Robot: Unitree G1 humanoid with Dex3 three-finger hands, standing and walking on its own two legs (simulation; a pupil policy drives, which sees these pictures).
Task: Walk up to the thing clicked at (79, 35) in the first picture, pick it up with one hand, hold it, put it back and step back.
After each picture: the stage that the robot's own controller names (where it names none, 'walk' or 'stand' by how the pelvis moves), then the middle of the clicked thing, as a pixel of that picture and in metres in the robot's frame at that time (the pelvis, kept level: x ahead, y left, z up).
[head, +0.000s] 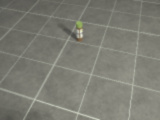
stand; (79, 31) +1.45 +0.08 -0.65
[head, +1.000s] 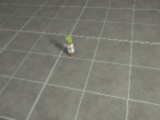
walk; (70, 46) +1.32 +0.29 -0.64
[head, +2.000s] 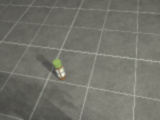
walk; (59, 70) +0.85 +0.34 -0.64
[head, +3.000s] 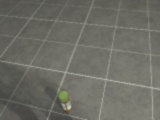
walk; (65, 102) +0.56 +0.22 -0.64
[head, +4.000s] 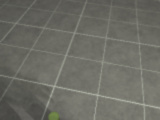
stand; out of the picture +0.42 +0.19 -0.64
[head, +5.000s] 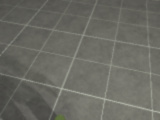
stand; out of the picture +0.41 +0.17 -0.65
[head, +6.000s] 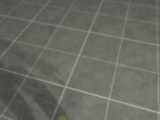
stand; out of the picture +0.38 +0.17 -0.65
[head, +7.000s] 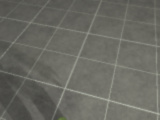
stand; out of the picture +0.37 +0.17 -0.66
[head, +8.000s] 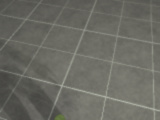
stand; out of the picture +0.37 +0.18 -0.65
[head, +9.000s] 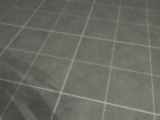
stand; out of the picture +0.35 +0.18 -0.66
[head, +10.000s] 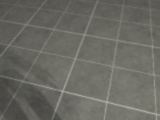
stand; out of the picture +0.35 +0.17 -0.66
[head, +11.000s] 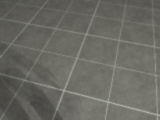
stand; out of the picture +0.35 +0.16 -0.66
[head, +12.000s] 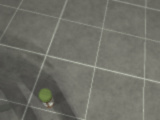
go down; (47, 99) +0.39 +0.18 -0.54
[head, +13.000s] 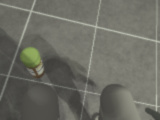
go down; (34, 65) +0.43 +0.22 -0.28
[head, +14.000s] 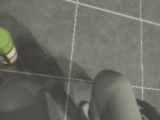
close in; (4, 50) +0.42 +0.25 -0.20
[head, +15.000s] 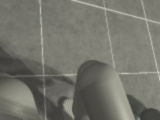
close; out of the picture +0.40 +0.28 -0.15
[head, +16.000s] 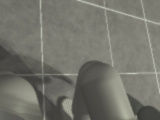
lift; out of the picture +0.38 +0.28 -0.15
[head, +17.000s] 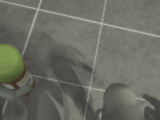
lift; (16, 76) +0.31 +0.23 -0.02
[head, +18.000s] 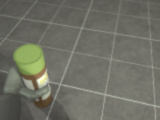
hold; (37, 81) +0.32 +0.16 +0.07
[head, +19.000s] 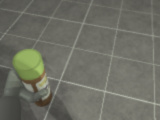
hold; (36, 82) +0.32 +0.17 +0.04
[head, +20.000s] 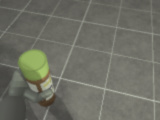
hold; (40, 83) +0.32 +0.16 +0.03
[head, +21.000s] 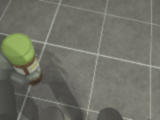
crouch; (27, 64) +0.39 +0.19 -0.02
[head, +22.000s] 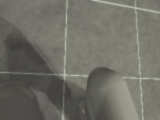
lower; out of the picture +0.45 +0.28 -0.10
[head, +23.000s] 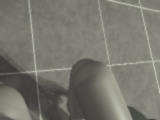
lower; out of the picture +0.43 +0.31 -0.16
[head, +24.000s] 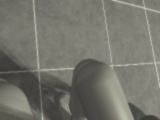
lower; out of the picture +0.42 +0.31 -0.16
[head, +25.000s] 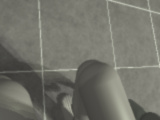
lower; out of the picture +0.41 +0.31 -0.16
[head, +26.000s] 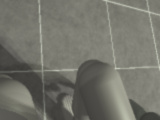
lower; out of the picture +0.40 +0.30 -0.16
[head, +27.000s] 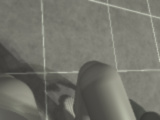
open; out of the picture +0.39 +0.29 -0.16
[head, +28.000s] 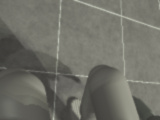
stand; out of the picture +0.40 +0.28 -0.18
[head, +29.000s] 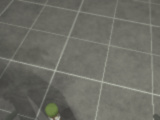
stand; (53, 114) +0.37 +0.18 -0.54
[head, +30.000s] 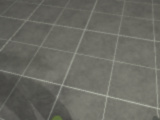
stand; out of the picture +0.38 +0.19 -0.60
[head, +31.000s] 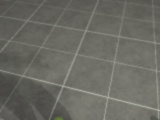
stand; out of the picture +0.37 +0.18 -0.60
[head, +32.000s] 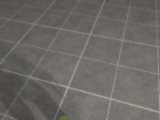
stand; out of the picture +0.40 +0.17 -0.65
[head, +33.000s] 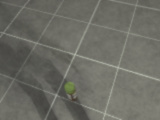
walk; (71, 92) +0.47 +0.15 -0.63
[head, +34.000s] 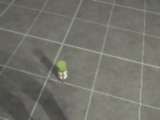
walk; (62, 72) +0.70 +0.15 -0.64
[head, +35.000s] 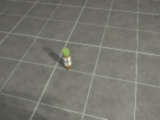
stand; (66, 59) +1.02 +0.27 -0.64
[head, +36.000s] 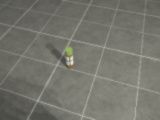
stand; (69, 58) +1.00 +0.16 -0.65
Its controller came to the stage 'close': yes
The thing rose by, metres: 0.68
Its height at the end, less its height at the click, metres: +0.00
